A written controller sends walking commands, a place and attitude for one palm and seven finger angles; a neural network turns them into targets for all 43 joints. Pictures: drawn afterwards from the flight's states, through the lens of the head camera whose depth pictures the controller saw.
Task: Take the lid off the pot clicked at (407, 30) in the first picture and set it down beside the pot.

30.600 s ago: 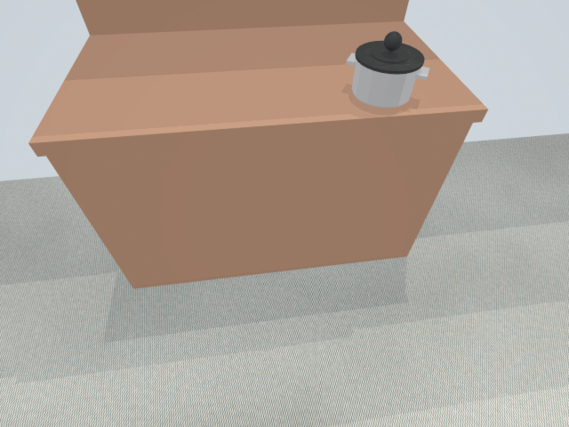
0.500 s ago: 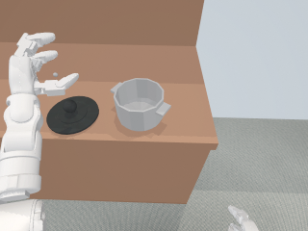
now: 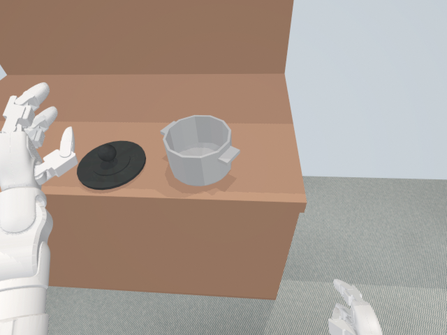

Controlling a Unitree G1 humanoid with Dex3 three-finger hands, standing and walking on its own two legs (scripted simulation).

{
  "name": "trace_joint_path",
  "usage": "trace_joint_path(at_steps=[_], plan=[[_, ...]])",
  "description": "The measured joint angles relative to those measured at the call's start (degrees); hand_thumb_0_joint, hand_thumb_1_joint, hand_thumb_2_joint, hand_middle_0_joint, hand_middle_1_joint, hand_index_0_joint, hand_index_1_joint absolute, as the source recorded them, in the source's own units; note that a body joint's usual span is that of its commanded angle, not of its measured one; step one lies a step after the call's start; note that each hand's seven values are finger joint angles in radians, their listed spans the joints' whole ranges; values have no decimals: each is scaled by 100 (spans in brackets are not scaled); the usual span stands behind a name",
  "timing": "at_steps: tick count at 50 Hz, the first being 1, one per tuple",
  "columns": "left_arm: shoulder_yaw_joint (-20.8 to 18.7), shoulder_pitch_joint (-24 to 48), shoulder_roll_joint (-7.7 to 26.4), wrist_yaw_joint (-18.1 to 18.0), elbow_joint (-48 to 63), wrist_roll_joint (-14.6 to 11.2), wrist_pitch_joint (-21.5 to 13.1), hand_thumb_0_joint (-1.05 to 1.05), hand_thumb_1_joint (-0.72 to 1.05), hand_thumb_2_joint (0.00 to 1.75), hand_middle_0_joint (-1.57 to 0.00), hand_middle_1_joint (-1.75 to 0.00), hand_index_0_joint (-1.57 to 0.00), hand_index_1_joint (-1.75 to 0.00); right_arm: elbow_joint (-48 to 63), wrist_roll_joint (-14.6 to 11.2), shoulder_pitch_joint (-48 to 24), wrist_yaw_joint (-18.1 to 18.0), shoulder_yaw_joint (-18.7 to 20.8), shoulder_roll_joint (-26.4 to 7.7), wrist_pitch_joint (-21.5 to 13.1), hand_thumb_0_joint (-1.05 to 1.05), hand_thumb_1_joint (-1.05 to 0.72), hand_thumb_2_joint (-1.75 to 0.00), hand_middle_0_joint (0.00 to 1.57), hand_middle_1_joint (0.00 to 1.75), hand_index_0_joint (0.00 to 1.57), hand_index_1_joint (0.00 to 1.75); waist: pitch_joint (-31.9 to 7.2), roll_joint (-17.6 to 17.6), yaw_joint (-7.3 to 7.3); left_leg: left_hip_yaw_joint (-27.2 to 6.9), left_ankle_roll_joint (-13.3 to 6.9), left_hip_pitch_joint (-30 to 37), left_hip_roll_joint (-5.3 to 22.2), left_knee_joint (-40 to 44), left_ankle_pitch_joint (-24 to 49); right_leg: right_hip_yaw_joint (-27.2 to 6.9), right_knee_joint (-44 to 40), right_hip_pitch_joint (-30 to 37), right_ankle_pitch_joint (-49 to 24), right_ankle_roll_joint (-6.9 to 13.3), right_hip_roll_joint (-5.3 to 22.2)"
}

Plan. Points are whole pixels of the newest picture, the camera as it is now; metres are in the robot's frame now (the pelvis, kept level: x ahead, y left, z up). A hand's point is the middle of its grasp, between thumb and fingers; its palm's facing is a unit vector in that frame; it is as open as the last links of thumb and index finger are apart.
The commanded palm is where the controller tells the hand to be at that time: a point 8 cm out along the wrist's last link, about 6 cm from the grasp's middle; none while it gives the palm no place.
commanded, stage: draw the hand back to the body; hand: left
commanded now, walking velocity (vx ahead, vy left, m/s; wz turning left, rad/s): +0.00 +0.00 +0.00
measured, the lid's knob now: (107, 152) +0.51 +0.35 +0.02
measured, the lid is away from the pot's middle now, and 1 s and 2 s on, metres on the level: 0.24 0.24 0.24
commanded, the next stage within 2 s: step back with the hand held close in 0.92 s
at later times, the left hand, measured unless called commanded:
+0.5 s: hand (38, 208) +0.22 +0.27 +0.19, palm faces +0.43 -0.85 -0.29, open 7.4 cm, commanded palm +0.16 +0.30 +0.20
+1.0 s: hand (8, 236) +0.19 +0.29 +0.18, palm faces +0.44 -0.83 -0.34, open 7.4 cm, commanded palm +0.13 +0.33 +0.19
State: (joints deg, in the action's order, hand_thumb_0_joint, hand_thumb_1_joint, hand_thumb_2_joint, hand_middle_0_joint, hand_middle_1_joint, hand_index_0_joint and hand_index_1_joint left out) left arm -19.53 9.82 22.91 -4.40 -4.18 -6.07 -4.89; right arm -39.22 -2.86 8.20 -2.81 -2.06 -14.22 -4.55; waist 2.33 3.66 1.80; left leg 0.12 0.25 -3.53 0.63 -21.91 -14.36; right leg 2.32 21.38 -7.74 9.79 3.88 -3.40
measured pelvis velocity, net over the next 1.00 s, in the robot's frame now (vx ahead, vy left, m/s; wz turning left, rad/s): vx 0.00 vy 0.05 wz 0.01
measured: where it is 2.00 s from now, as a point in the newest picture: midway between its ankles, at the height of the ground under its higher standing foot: outside the picture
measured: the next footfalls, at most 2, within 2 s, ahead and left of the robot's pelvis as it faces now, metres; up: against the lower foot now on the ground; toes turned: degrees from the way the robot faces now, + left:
none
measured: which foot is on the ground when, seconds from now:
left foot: down 0.00-1.00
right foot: down 0.00-1.00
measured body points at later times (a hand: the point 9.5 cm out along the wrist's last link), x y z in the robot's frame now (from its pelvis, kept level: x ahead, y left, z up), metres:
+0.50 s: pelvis -0.01 +0.02 +0.00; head -0.03 -0.01 +0.45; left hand +0.19 +0.31 +0.21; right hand +0.18 -0.20 -0.09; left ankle -0.02 +0.13 -0.74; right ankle +0.03 -0.07 -0.74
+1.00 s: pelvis +0.00 +0.05 +0.00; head -0.02 +0.04 +0.45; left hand +0.16 +0.33 +0.20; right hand +0.20 -0.15 -0.07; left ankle -0.02 +0.13 -0.74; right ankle +0.03 -0.07 -0.74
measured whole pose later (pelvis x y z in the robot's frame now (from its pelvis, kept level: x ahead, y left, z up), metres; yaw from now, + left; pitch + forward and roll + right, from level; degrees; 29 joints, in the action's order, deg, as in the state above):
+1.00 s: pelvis +0.00 +0.05 +0.00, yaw +0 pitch -6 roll -1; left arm -17.8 -25.5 19.0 -5.3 28.5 -3.8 -5.9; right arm -37.5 0.0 10.3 -2.3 -2.5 -11.9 -9.2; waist 1.9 2.9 4.7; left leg 0.8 -3.1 -1.7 -2.2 -23.3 -15.6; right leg 1.4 20.8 -4.9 9.9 0.3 -0.7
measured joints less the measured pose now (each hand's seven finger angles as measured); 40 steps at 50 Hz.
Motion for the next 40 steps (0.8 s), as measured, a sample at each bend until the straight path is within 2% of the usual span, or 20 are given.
trace_joint_path(at_steps=[7, 14, 23, 40], plan=[[42, -480, -163, -18, 355, -39, -70, 1, 78, 86, -23, -37, -23, -37, -59, 28, -32, -17, 4, 21, -93, 2, -91, -89, 20, 30, 20, 30, 68, 56, 36, -24, -7, 35, 22, -20, 54, 26, -110, 101, -115, 12, -21], [18, -1035, -262, -69, 890, -45, -179, 1, 86, 89, -21, -32, -21, -32, -118, 86, 37, -29, 54, 28, -223, 2, -91, -89, 20, 30, 20, 30, 119, 72, 77, -12, -20, 96, 2, 22, 106, 12, -204, 186, -197, -16, -2], [72, -1909, -297, -24, 1587, -2, -302, 1, 88, 89, -21, -31, -21, -31, -124, 157, 93, -16, 76, 73, -322, 2, -91, -89, 20, 30, 20, 30, 83, 67, 96, 25, -91, 181, -61, 45, 97, -30, -243, 274, -204, -99, 58], [206, -3555, -386, -7, 3109, 154, -196, 1, 89, 89, -21, -30, -21, -30, 132, 270, 207, 56, 28, 175, -466, 2, -91, -89, 20, 30, 20, 30, -53, -32, 239, 77, -271, 233, -205, -57, -59, -93, -175, 342, -79, -285, 197]])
